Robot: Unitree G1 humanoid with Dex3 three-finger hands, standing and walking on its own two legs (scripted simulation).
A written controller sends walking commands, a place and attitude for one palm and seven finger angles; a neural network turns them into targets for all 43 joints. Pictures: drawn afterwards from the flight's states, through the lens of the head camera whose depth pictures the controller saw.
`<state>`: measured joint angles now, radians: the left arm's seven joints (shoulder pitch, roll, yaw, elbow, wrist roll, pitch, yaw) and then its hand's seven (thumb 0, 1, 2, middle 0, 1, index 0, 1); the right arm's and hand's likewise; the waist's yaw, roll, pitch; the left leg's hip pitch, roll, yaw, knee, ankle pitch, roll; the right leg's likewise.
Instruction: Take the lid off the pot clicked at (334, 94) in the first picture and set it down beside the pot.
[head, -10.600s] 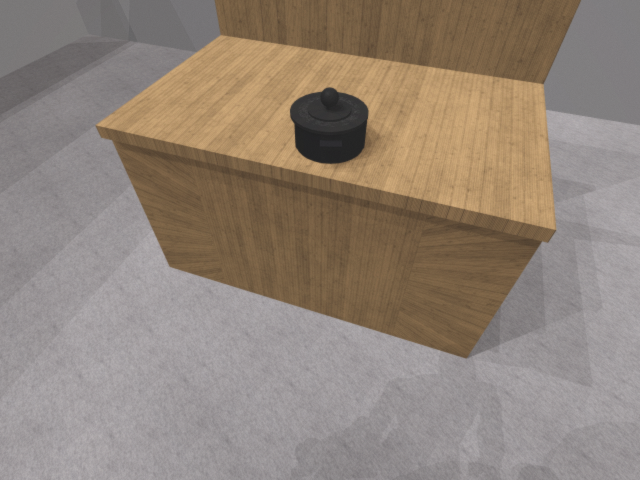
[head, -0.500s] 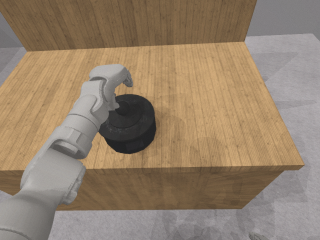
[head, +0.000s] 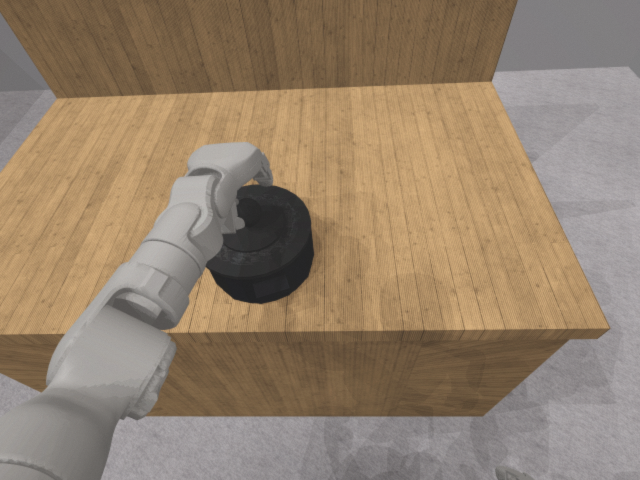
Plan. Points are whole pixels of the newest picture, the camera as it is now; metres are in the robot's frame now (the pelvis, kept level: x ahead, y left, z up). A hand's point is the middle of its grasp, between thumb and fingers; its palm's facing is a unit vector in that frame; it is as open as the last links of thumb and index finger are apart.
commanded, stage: lower the open fingers around the knob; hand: left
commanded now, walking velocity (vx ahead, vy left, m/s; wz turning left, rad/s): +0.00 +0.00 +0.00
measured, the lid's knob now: (247, 212) +0.50 +0.11 +0.03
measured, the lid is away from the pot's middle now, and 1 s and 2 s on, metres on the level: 0.00 0.00 0.00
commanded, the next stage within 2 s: close the fingers and squeeze the knob in 0.80 s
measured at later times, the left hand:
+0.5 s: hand (241, 217) +0.46 +0.11 +0.05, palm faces -0.38 -0.03 -0.92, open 10.1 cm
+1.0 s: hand (246, 216) +0.47 +0.10 +0.05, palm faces -0.37 -0.04 -0.93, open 10.2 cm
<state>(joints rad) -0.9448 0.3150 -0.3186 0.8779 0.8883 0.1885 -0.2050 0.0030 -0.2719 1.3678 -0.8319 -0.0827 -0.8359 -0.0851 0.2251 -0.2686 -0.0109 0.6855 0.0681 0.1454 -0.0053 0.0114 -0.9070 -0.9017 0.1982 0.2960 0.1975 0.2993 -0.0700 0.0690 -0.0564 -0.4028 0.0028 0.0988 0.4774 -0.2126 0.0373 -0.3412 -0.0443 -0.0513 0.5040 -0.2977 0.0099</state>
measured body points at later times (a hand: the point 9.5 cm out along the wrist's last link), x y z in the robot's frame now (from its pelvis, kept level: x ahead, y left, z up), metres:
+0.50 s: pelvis +0.00 +0.00 +0.00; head +0.05 -0.03 +0.44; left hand +0.48 +0.11 +0.11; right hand +0.05 -0.28 -0.14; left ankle +0.01 +0.10 -0.74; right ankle -0.03 -0.12 -0.74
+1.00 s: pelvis +0.01 +0.00 +0.00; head +0.06 -0.03 +0.44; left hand +0.48 +0.10 +0.10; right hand +0.06 -0.27 -0.14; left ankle +0.01 +0.10 -0.74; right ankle -0.03 -0.12 -0.74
